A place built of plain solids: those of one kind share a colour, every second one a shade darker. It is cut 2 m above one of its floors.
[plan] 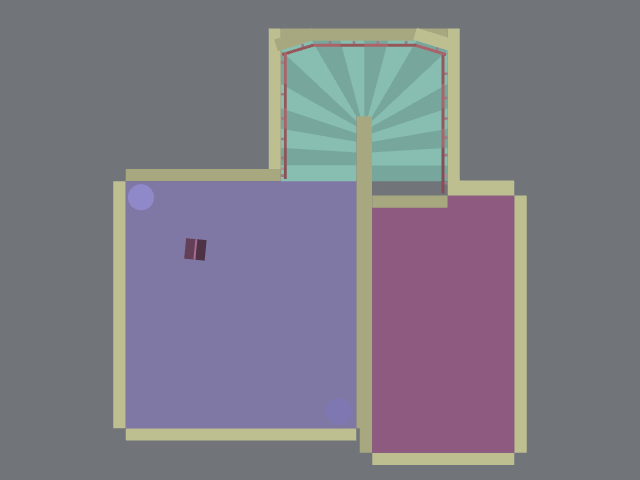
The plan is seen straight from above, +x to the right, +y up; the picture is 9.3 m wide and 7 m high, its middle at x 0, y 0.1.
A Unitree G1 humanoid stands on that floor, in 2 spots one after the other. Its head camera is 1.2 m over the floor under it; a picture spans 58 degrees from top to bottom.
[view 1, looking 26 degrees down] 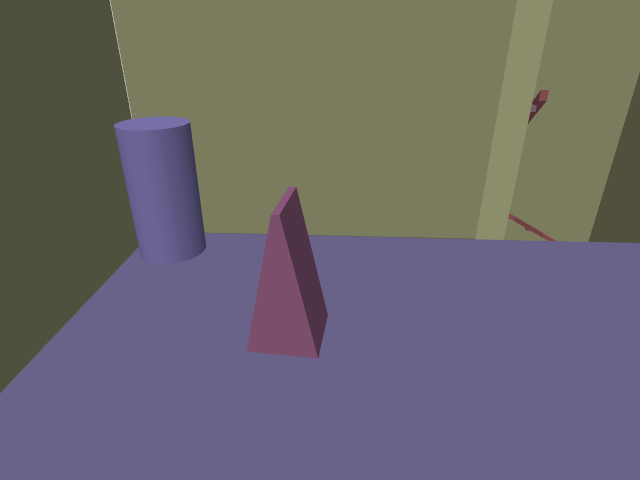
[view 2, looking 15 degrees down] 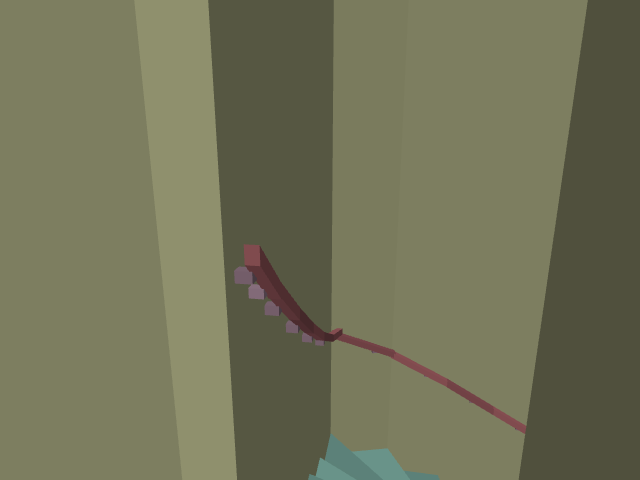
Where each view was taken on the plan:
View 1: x -1.60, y -1.56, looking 93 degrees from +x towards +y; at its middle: floor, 2.74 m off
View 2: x -0.14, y -0.04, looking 100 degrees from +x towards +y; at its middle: wall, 2.55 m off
